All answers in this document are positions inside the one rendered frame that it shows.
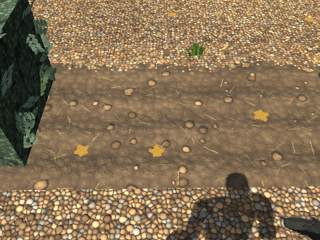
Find robot right hand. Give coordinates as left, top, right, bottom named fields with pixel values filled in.
left=283, top=217, right=320, bottom=240

